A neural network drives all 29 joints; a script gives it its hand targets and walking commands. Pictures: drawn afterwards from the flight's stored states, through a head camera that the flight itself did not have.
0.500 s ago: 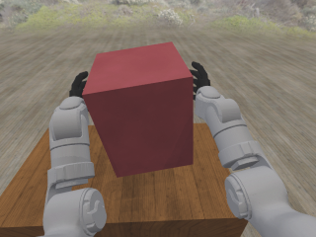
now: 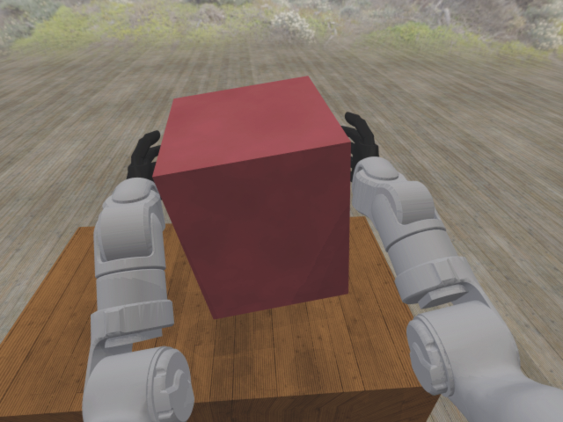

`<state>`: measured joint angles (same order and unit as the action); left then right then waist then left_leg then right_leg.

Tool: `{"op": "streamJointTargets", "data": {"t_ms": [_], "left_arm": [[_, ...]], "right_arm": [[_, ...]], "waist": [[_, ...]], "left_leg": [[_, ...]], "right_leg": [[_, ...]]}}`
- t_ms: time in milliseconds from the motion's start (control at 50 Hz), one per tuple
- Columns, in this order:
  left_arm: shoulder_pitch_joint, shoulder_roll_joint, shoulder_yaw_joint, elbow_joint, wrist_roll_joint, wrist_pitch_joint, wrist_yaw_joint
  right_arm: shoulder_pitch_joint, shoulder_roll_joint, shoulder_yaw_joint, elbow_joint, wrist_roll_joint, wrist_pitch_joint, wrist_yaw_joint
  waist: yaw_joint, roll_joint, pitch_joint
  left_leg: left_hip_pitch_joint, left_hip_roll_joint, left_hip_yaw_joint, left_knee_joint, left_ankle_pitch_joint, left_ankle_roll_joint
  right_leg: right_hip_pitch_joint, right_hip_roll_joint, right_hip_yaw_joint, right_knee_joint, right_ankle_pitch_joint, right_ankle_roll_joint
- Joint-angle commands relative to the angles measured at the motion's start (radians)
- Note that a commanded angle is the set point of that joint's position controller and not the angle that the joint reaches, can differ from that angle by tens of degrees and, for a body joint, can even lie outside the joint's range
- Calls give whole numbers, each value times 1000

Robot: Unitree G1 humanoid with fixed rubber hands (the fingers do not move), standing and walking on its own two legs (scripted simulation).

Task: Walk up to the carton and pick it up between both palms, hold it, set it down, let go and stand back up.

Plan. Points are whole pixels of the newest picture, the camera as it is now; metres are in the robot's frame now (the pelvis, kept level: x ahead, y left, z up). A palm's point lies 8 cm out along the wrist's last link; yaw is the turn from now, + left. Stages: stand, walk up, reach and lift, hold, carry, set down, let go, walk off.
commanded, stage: hold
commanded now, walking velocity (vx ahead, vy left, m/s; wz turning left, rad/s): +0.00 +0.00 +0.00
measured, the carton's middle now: (261, 196) +0.39 -0.01 +0.21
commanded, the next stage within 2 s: none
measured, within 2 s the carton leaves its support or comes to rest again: neither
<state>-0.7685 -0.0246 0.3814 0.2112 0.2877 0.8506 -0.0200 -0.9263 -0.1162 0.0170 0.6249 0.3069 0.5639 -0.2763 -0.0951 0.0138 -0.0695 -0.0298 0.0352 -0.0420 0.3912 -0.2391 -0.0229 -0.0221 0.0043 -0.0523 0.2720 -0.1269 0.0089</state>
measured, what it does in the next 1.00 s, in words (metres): stands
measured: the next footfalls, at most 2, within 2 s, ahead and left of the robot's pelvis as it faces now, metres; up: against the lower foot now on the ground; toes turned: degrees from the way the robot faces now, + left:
none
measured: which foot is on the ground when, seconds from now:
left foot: down 0.00-1.00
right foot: down 0.00-1.00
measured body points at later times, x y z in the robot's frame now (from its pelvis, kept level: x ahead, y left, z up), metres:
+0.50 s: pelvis -0.01 +0.00 +0.00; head -0.09 +0.02 +0.44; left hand +0.36 +0.16 +0.25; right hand +0.37 -0.13 +0.27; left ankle -0.01 +0.13 -0.75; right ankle +0.02 -0.13 -0.75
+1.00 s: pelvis +0.00 +0.00 +0.00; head -0.09 +0.00 +0.44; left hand +0.37 +0.15 +0.25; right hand +0.38 -0.14 +0.26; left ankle -0.01 +0.13 -0.75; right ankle +0.02 -0.13 -0.75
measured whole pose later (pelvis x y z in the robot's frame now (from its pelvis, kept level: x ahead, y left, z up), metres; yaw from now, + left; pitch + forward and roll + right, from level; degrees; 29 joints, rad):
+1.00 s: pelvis +0.00 +0.00 +0.00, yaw +1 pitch -8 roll -1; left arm -0.78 -0.02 0.41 0.24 0.30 0.85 -0.05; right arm -0.91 -0.09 0.01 0.62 0.29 0.58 -0.30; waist -0.09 0.01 -0.06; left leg 0.00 0.03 -0.05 0.37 -0.23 -0.02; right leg 0.00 0.00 -0.06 0.27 -0.13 0.01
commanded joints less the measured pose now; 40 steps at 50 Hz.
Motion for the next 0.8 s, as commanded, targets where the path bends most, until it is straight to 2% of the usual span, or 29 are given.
{"op": "streamJointTargets", "data": {"t_ms": [0,20,40,60,80,100,160,200,220,240,260,280,300,320,340,360,380,420,440,460,480,500,540,580,600,660,740,760,780], "left_arm": [[-791,-526,-519,-170,-208,-79,-148],[-750,-483,-470,-98,-181,-71,-162],[-781,-477,-456,-145,-166,-70,-159],[-727,-474,-432,-78,-133,-52,-168],[-741,-452,-405,-86,-116,-50,-172],[-783,-484,-459,-143,-143,-60,-179],[-768,-442,-408,-92,-130,-60,-200],[-788,-497,-467,-122,-158,-66,-188],[-810,-500,-466,-109,-169,-65,-189],[-850,-482,-471,-129,-162,-70,-182],[-824,-494,-477,-136,-157,-68,-184],[-813,-503,-472,-90,-164,-66,-183],[-867,-527,-501,-161,-184,-81,-174],[-869,-528,-505,-113,-183,-83,-169],[-855,-514,-491,-93,-161,-81,-170],[-818,-540,-498,-85,-168,-73,-175],[-841,-535,-487,-71,-172,-81,-172],[-848,-505,-448,-13,-152,-85,-178],[-869,-511,-439,-10,-144,-87,-178],[-877,-527,-465,-11,-166,-92,-177],[-895,-532,-480,-35,-158,-101,-173],[-914,-568,-505,-42,-174,-106,-165],[-872,-570,-488,29,-176,-106,-164],[-821,-522,-422,69,-137,-98,-167],[-860,-515,-410,37,-138,-104,-166],[-908,-552,-469,-49,-190,-121,-162],[-816,-510,-466,-106,-189,-111,-154],[-823,-494,-447,-56,-175,-105,-157],[-844,-501,-454,-78,-182,-102,-154]], "right_arm": [[-760,696,299,-381,166,-33,118],[-725,687,293,-348,165,-20,108],[-742,691,288,-341,162,-24,115],[-739,695,294,-320,153,-16,111],[-729,707,291,-317,148,-15,108],[-712,691,272,-305,142,-11,110],[-746,709,304,-373,149,-17,97],[-748,710,291,-365,153,-19,100],[-772,710,284,-392,148,-26,98],[-766,703,274,-338,141,-22,105],[-743,711,269,-342,136,-24,105],[-797,700,262,-371,143,-31,111],[-761,702,257,-332,140,-32,115],[-822,694,252,-340,126,-41,120],[-764,690,238,-263,121,-30,120],[-766,685,245,-316,121,-38,122],[-788,681,234,-303,113,-41,128],[-789,668,214,-237,92,-40,132],[-803,676,217,-234,81,-47,140],[-800,672,196,-238,79,-49,141],[-774,658,177,-177,80,-46,146],[-797,659,175,-183,85,-61,151],[-832,649,175,-222,78,-75,152],[-808,661,186,-169,77,-64,152],[-831,679,207,-190,92,-69,153],[-817,704,220,-215,106,-71,141],[-787,728,287,-307,169,-63,119],[-826,721,302,-342,157,-67,116],[-846,738,305,-357,166,-61,115]], "waist": [[-6,5,-411],[-2,-15,-347],[20,-7,-359],[25,0,-290],[31,0,-305],[-2,12,-315],[20,-55,-335],[-6,1,-338],[-5,4,-364],[-3,31,-349],[-12,39,-346],[-4,10,-371],[-16,30,-389],[-24,31,-370],[-16,64,-314],[-16,57,-342],[-15,24,-331],[-9,19,-295],[12,24,-301],[-20,37,-308],[-28,77,-311],[-29,122,-341],[-26,95,-324],[13,57,-283],[24,36,-339],[-14,41,-394],[4,16,-438],[29,1,-426],[24,17,-431]], "left_leg": [[-54,-86,14,-28,404,-40],[-69,-104,33,-38,353,-25],[-82,-103,33,-52,340,-21],[-98,-104,33,-55,299,-10],[-89,-110,44,-55,302,-6],[-90,-102,37,-62,310,-21],[-108,-112,46,-71,282,1],[-94,-103,29,-62,280,-13],[-90,-106,36,-59,271,-8],[-91,-99,31,-65,259,-15],[-92,-98,34,-63,261,-16],[-99,-98,35,-69,245,-14],[-90,-96,29,-67,256,-19],[-104,-92,30,-77,205,-22],[-122,-88,24,-87,192,-27],[-122,-92,30,-75,238,-29],[-115,-82,25,-84,198,-23],[-160,-86,35,-108,99,-11],[-176,-74,32,-126,81,-5],[-179,-69,27,-123,70,-16],[-181,-61,17,-134,67,-33],[-174,-51,10,-140,104,-46],[-182,-56,12,-122,114,-35],[-165,-77,43,-126,139,-25],[-148,-85,45,-95,173,-18],[-112,-92,32,-77,237,-29],[-58,-104,33,-37,390,-25],[-70,-103,38,-44,317,-15],[-79,-110,36,-39,330,-11]], "right_leg": [[276,93,27,53,283,27],[293,80,34,37,306,44],[291,86,24,46,289,39],[275,71,37,27,285,43],[291,64,37,31,293,47],[293,76,28,41,269,38],[319,60,32,36,303,57],[279,69,35,37,251,42],[281,67,31,28,241,38],[263,69,23,34,216,33],[264,71,26,32,211,25],[253,81,18,26,169,28],[258,83,21,33,166,21],[238,84,14,28,124,17],[233,80,23,28,107,13],[260,77,20,36,146,14],[234,81,18,27,114,13],[233,75,18,14,33,13],[234,78,12,26,19,11],[217,75,15,28,23,4],[218,82,11,37,21,4],[229,94,1,54,61,3],[222,87,13,35,65,2],[233,72,17,29,52,5],[249,70,22,30,85,7],[256,78,18,32,139,13],[292,84,20,50,306,33],[292,73,31,39,273,35],[283,68,35,42,290,37]]}}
